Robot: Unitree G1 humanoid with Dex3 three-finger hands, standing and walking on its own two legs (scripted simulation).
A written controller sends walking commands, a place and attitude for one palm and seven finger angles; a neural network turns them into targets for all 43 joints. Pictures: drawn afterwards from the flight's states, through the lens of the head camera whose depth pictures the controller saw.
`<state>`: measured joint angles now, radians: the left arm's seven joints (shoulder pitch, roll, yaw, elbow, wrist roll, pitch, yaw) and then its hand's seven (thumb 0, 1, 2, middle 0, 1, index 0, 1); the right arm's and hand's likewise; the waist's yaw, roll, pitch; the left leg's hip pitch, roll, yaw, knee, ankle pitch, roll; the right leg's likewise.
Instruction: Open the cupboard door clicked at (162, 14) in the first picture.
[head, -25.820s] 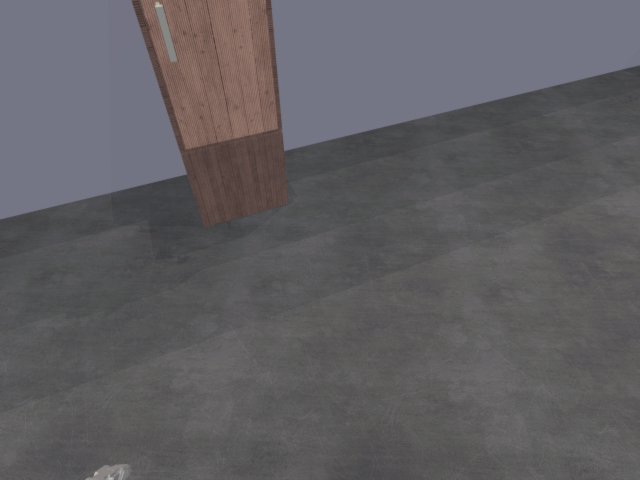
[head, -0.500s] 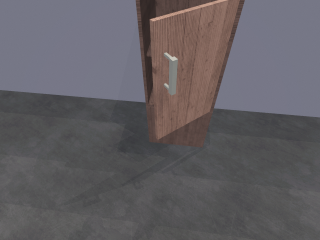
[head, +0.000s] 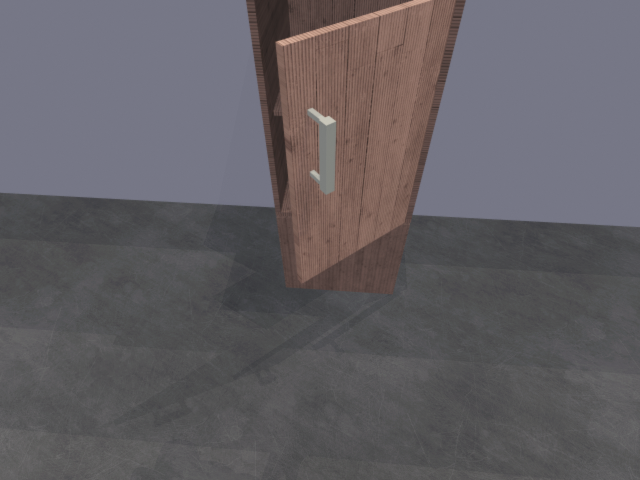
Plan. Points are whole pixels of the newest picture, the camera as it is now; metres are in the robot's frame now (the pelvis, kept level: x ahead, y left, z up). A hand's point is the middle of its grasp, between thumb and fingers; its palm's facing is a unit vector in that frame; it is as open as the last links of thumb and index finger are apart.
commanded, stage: walk to a spot facing it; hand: left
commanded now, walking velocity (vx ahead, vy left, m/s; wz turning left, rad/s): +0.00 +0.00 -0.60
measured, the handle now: (320, 152) +0.62 +0.05 +0.06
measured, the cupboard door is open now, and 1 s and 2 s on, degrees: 41 41 41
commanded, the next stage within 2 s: none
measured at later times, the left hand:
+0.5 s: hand out of the picture +0.08 +0.16 -0.17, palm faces -0.18 -0.94 -0.28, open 7.4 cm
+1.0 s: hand (253, 446) +0.20 +0.12 -0.17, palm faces -0.47 -0.85 -0.25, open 7.4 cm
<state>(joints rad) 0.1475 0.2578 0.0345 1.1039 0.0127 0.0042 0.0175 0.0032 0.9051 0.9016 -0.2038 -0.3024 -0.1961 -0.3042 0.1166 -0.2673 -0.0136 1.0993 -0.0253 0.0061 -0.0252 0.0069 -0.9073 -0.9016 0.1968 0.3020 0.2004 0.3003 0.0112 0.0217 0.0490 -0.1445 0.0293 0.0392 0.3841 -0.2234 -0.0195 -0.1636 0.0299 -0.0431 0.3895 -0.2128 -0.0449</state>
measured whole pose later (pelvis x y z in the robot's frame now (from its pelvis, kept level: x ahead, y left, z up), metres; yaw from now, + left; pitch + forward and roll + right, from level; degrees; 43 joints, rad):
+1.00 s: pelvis +0.00 -0.02 -0.01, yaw -31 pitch +1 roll -1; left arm 0.16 0.26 0.09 0.88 0.02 0.05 -0.04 0.01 0.91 0.90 -0.20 -0.30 -0.19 -0.30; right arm 0.21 -0.22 -0.03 0.90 -0.04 0.01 -0.03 0.01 -0.90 -0.90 0.20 0.30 0.20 0.30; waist 0.02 0.02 0.11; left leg -0.23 0.14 0.08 0.56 -0.34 -0.07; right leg -0.38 0.00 -0.06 0.73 -0.38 0.03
